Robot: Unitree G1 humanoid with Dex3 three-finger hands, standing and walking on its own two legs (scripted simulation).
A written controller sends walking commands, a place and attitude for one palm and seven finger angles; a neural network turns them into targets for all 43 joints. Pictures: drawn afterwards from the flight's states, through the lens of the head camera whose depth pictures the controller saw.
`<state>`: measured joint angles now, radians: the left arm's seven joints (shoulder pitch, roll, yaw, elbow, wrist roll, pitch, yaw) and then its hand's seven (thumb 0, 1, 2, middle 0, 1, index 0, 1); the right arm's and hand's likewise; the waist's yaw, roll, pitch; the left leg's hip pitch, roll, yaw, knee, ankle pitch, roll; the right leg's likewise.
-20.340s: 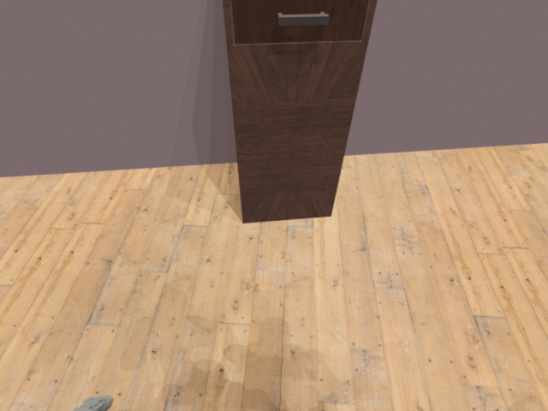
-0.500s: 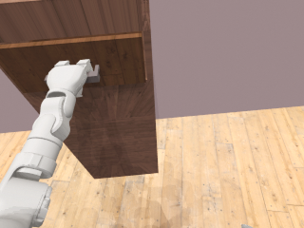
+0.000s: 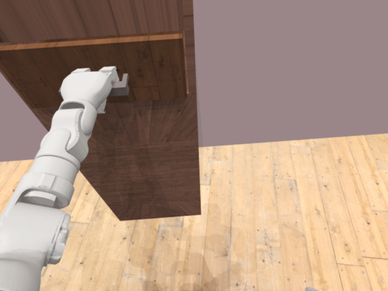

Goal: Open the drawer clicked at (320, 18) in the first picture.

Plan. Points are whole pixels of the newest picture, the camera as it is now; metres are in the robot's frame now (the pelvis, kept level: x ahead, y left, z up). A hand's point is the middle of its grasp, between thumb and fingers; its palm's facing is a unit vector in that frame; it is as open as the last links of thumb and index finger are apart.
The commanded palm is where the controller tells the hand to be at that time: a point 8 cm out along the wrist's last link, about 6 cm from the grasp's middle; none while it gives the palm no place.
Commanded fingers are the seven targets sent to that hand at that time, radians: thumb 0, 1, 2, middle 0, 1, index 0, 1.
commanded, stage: pull the drawer open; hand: left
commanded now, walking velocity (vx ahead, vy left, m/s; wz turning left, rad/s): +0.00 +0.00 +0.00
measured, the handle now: (96, 84) +0.51 +0.22 +0.16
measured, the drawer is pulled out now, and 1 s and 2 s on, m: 0.02 0.09 0.28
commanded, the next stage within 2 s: none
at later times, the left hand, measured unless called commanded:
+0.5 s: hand (92, 130) +0.40 +0.21 +0.13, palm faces +0.09 -0.04 -1.00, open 5.5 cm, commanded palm +0.37 +0.22 +0.19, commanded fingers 0.00 0.90 0.90 -0.40 -1.35 -0.40 -1.35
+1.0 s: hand (91, 130) +0.40 +0.21 +0.13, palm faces +0.04 -0.02 -1.00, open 5.5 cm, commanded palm +0.35 +0.21 +0.19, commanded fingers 0.00 0.90 0.90 -0.40 -1.35 -0.40 -1.35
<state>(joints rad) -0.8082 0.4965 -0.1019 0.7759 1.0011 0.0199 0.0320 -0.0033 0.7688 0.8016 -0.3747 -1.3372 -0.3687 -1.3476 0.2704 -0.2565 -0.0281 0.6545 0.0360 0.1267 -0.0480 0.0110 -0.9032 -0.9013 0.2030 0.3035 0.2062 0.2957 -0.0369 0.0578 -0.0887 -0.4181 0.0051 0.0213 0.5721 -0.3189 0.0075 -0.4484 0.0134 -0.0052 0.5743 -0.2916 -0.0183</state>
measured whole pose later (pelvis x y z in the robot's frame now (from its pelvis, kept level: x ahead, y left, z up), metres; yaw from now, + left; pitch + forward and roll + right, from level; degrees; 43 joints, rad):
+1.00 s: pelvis +0.00 +0.00 +0.00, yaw +1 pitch +5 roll +1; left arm -0.54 0.47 -0.15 0.41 0.95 0.09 -0.01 0.00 0.74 0.82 -0.36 -1.35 -0.38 -1.35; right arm 0.20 -0.26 0.00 0.66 0.04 0.13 -0.05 0.01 -0.90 -0.90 0.20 0.30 0.21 0.30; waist 0.02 0.07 -0.06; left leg -0.31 0.00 0.01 0.52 -0.29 0.00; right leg -0.34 0.00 -0.02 0.54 -0.28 -0.02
